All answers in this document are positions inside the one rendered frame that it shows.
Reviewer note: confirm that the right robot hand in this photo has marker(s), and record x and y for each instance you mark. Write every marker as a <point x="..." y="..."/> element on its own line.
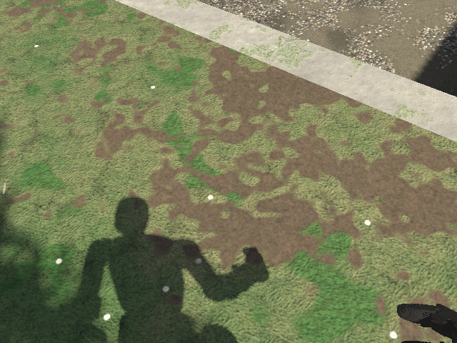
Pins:
<point x="441" y="319"/>

